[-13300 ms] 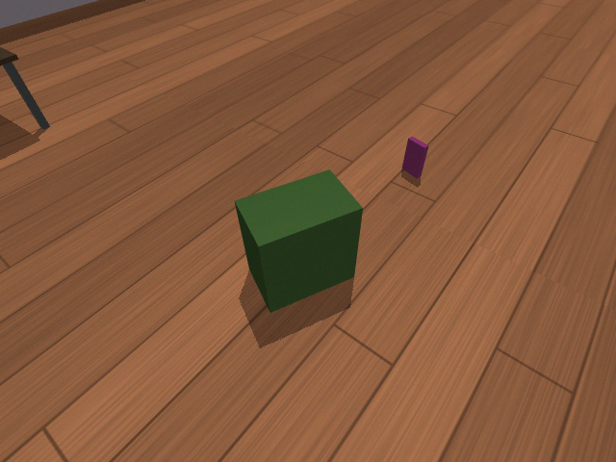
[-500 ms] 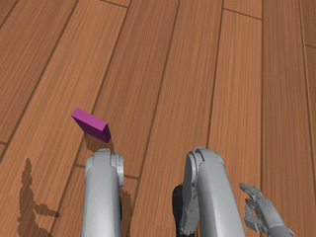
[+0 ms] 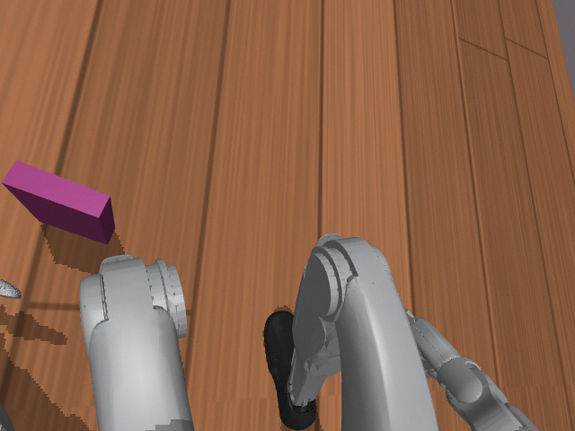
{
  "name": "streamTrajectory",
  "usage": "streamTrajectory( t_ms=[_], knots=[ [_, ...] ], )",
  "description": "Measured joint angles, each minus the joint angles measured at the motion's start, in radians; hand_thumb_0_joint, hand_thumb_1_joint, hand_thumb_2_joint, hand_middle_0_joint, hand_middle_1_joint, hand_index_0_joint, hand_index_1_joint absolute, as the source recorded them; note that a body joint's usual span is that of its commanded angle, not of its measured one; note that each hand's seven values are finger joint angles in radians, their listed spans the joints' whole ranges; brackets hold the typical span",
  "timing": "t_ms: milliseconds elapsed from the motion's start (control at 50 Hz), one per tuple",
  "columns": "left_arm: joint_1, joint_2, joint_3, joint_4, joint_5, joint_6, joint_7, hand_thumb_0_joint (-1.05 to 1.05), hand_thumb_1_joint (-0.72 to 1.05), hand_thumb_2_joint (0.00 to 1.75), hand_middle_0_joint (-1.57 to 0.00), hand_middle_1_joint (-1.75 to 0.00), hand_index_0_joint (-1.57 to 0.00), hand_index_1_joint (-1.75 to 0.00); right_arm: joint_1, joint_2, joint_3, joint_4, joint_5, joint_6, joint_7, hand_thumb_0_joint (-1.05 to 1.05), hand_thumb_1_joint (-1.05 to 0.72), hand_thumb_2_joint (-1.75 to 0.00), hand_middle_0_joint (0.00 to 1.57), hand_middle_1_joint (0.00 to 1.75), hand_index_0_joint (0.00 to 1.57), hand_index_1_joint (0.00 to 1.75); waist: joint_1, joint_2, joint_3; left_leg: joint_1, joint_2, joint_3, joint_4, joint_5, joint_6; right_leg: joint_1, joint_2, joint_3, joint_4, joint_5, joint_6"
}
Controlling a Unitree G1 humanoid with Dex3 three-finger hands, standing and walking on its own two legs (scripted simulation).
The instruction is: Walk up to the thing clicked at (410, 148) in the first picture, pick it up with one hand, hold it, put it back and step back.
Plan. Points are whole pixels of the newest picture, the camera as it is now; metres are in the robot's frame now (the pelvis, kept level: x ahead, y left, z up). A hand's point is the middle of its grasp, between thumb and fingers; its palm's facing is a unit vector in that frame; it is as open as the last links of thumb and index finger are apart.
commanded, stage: close in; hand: left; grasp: from the side
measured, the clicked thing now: (70, 210) +0.41 +0.25 -0.20
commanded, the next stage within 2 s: rest palm in 0.84 s
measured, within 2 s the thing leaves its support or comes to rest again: neither
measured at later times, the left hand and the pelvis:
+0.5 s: hand (44, 217) +0.39 +0.27 -0.16, palm faces +0.19 -0.98 +0.02, open 17.6 cm; pelvis -0.02 +0.01 -0.01, yaw -3 degrees
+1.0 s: hand (63, 220) +0.39 +0.25 -0.17, palm faces +0.22 -0.97 +0.01, open 17.4 cm; pelvis -0.02 +0.01 -0.01, yaw -4 degrees
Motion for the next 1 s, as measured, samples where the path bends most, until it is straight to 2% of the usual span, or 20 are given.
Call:
streamTrajectory(
  t_ms=[80,180,280,320,380,500,580,700,800,900,1000],
  knots=[
    [0.003,-0.030,-0.018,0.043,0.008,-0.034,0.068,-0.01,-0.58,0.02,-0.07,-0.09,-0.08,-0.09,-0.011,-0.001,0.031,-0.022,-0.020,0.017,0.017,0.01,-0.94,-0.91,0.21,0.30,0.20,0.30,-0.017,-0.003,0.017,0.006,0.001,-0.023,0.023,0.002,0.001,0.011,0.010,-0.016,0.005,0.014,0.007],
    [0.000,-0.067,-0.021,0.048,0.033,-0.101,0.191,-0.01,-0.60,0.02,-0.07,-0.10,-0.08,-0.08,-0.018,-0.005,0.066,-0.038,-0.042,0.035,0.039,0.01,-0.94,-0.90,0.21,0.30,0.20,0.30,-0.025,-0.026,0.047,0.020,-0.001,-0.047,0.042,0.016,-0.004,0.026,0.017,-0.032,0.010,0.037,0.009],
    [0.000,-0.054,-0.044,0.063,0.096,-0.147,0.301,-0.01,-0.60,0.03,-0.07,-0.10,-0.08,-0.08,-0.022,-0.006,0.088,-0.043,-0.067,0.052,0.056,0.00,-0.94,-0.90,0.21,0.30,0.20,0.30,-0.033,-0.040,0.069,0.021,-0.003,-0.062,0.051,0.034,-0.001,0.035,0.023,-0.044,0.007,0.060,0.013],
    [0.003,-0.039,-0.067,0.069,0.113,-0.159,0.331,-0.01,-0.60,0.03,-0.06,-0.10,-0.08,-0.08,-0.020,-0.008,0.093,-0.045,-0.075,0.059,0.060,0.00,-0.94,-0.90,0.21,0.30,0.20,0.30,-0.037,-0.041,0.077,0.022,-0.003,-0.065,0.053,0.039,0.002,0.039,0.024,-0.047,0.004,0.065,0.012],
    [0.011,-0.023,-0.107,0.074,0.121,-0.172,0.359,-0.01,-0.60,0.03,-0.06,-0.10,-0.08,-0.08,-0.017,-0.014,0.102,-0.045,-0.086,0.068,0.069,0.00,-0.94,-0.90,0.21,0.30,0.20,0.30,-0.042,-0.038,0.085,0.020,-0.001,-0.066,0.053,0.044,0.009,0.044,0.027,-0.049,-0.002,0.070,0.014],
    [0.013,-0.028,-0.162,0.097,0.092,-0.201,0.391,-0.01,-0.61,0.03,-0.06,-0.09,-0.08,-0.07,-0.009,-0.026,0.125,-0.048,-0.097,0.076,0.082,0.00,-0.94,-0.90,0.21,0.30,0.20,0.30,-0.057,-0.039,0.085,0.022,-0.001,-0.074,0.058,0.041,0.015,0.055,0.031,-0.055,-0.007,0.068,0.019],
    [0.004,-0.038,-0.167,0.121,0.092,-0.224,0.421,-0.01,-0.61,0.04,-0.06,-0.09,-0.08,-0.07,-0.012,-0.029,0.141,-0.061,-0.103,0.080,0.087,0.00,-0.94,-0.90,0.21,0.30,0.20,0.30,-0.066,-0.053,0.088,0.031,-0.004,-0.088,0.064,0.034,0.010,0.065,0.033,-0.065,-0.009,0.066,0.020],
    [0.001,-0.028,-0.150,0.123,0.124,-0.261,0.476,-0.01,-0.61,0.06,-0.05,-0.09,-0.07,-0.07,-0.033,-0.028,0.154,-0.076,-0.122,0.091,0.090,0.00,-0.93,-0.90,0.21,0.30,0.20,0.30,-0.067,-0.074,0.115,0.038,-0.005,-0.106,0.072,0.030,0.007,0.074,0.036,-0.078,-0.011,0.068,0.021],
    [0.016,-0.018,-0.176,0.103,0.144,-0.271,0.510,-0.01,-0.58,0.08,-0.05,-0.09,-0.06,-0.07,-0.047,-0.024,0.156,-0.075,-0.133,0.099,0.094,0.00,-0.93,-0.90,0.21,0.30,0.20,0.30,-0.058,-0.075,0.132,0.035,-0.006,-0.108,0.075,0.029,0.009,0.075,0.037,-0.080,-0.012,0.067,0.021],
    [0.025,-0.031,-0.211,0.088,0.137,-0.273,0.544,-0.01,-0.58,0.10,-0.05,-0.09,-0.06,-0.07,-0.057,-0.017,0.158,-0.070,-0.134,0.098,0.102,0.00,-0.93,-0.91,0.21,0.30,0.20,0.30,-0.050,-0.070,0.129,0.033,-0.008,-0.108,0.076,0.026,0.010,0.075,0.036,-0.080,-0.012,0.063,0.026],
    [0.023,-0.038,-0.233,0.094,0.147,-0.281,0.575,-0.01,-0.56,0.11,-0.04,-0.09,-0.06,-0.08,-0.070,-0.008,0.161,-0.071,-0.134,0.099,0.109,0.00,-0.93,-0.91,0.21,0.30,0.20,0.30,-0.050,-0.071,0.125,0.038,-0.009,-0.113,0.075,0.022,0.005,0.078,0.036,-0.083,-0.012,0.062,0.026]
  ],
)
